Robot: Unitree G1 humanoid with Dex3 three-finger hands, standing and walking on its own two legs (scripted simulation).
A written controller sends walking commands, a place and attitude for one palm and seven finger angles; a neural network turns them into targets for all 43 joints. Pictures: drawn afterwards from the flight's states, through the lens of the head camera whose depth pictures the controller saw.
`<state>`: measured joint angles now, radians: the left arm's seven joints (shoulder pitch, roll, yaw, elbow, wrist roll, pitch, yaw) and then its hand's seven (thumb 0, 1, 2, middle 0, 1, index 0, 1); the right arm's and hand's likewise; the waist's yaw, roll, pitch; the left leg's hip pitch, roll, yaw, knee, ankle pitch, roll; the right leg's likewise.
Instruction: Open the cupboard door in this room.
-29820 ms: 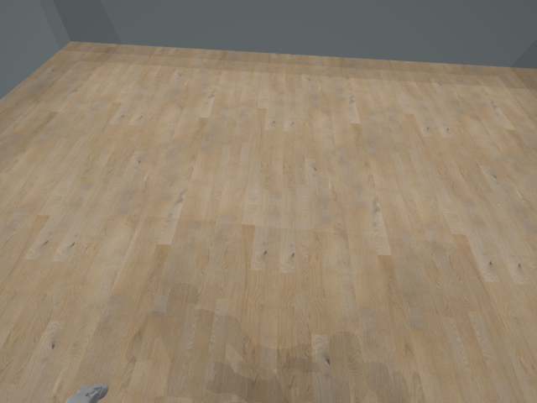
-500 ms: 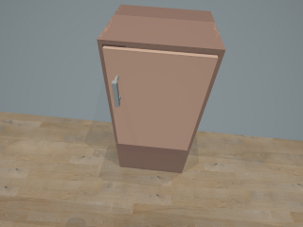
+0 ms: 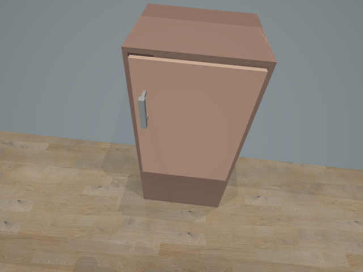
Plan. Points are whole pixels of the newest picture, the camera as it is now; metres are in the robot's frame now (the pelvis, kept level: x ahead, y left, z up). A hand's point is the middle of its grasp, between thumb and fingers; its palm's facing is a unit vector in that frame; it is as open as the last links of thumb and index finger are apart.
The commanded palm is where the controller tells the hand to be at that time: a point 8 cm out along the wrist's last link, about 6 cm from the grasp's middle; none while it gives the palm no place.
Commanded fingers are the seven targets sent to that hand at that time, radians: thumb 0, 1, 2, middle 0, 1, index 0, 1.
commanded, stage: look again from close up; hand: left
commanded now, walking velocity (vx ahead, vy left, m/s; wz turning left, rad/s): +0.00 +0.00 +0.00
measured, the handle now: (144, 109) +0.60 +0.16 -0.01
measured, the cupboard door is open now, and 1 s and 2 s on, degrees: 0 0 0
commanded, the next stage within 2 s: shuffle to correct the standing spot in 0.02 s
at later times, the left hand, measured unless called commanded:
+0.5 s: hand out of the picture -0.01 +0.14 -0.18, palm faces +0.06 -0.99 -0.14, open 7.4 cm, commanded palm none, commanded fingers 0.00 0.90 0.90 -0.20 -0.30 -0.20 -0.30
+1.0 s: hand out of the picture +0.11 +0.17 -0.18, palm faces -0.01 -0.97 -0.25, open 7.3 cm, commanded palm none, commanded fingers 0.00 0.90 0.90 -0.20 -0.30 -0.20 -0.30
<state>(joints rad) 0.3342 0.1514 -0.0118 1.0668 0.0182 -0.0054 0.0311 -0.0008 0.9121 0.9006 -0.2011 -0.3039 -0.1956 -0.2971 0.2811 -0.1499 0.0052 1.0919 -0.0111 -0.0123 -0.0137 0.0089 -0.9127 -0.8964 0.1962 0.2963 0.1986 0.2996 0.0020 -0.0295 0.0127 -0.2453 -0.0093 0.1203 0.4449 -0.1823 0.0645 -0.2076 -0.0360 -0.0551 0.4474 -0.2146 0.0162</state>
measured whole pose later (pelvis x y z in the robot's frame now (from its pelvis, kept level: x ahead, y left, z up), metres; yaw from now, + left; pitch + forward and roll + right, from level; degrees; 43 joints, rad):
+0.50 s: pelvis +0.04 -0.02 -0.01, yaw -1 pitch +0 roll -1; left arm 0.43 0.12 0.01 1.08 0.02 -0.02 0.01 0.00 0.91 0.90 -0.20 -0.30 -0.19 -0.30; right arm 0.34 -0.14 -0.01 1.10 -0.02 -0.01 -0.01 0.01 -0.90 -0.90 0.20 0.30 0.20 0.30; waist 0.01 0.00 -0.01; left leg -0.27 0.03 0.11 0.59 -0.33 0.04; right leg -0.21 0.00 -0.05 0.54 -0.33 -0.01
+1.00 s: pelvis +0.07 -0.02 -0.01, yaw -2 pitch +1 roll +1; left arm 0.25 0.20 0.03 1.00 0.02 0.01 0.05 0.01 0.93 0.90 -0.20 -0.30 -0.20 -0.30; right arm 0.23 -0.15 -0.02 1.06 -0.01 0.00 -0.05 0.01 -0.92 -0.90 0.20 0.30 0.20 0.30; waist 0.00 -0.03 0.06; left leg -0.22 0.01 0.15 0.51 -0.30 0.04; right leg -0.18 -0.02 -0.05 0.52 -0.35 -0.01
